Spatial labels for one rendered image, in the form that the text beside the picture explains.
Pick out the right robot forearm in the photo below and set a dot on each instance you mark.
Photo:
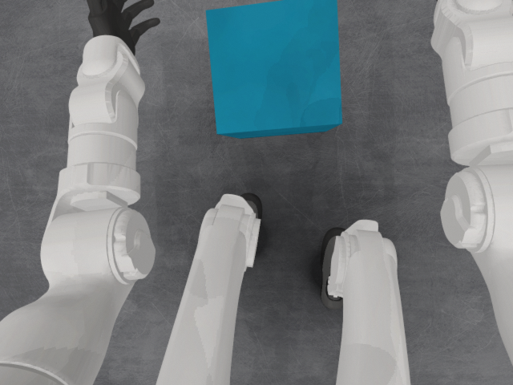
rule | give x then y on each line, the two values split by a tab
474	39

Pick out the carton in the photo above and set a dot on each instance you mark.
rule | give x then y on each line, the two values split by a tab
275	68

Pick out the left robot upper arm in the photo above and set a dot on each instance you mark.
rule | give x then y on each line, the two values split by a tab
91	260

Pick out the left robot forearm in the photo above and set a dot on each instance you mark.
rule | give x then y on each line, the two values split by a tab
102	138

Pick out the robot foot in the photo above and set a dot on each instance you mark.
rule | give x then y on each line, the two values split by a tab
255	203
332	302

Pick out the right robot upper arm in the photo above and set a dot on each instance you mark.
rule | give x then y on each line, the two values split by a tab
477	215

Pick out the robot left foot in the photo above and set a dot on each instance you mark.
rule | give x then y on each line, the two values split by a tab
255	203

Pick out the left robot hand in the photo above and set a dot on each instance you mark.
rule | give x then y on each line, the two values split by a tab
106	18

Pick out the robot right foot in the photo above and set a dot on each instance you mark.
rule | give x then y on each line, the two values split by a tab
332	302

